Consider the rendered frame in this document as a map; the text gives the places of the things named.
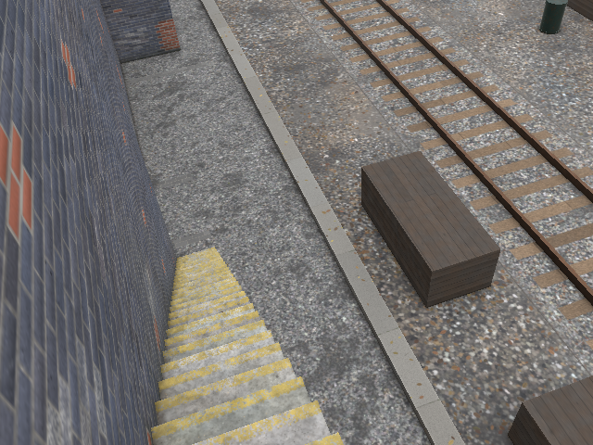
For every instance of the stairs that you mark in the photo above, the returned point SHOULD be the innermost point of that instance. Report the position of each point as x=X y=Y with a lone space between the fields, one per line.
x=225 y=380

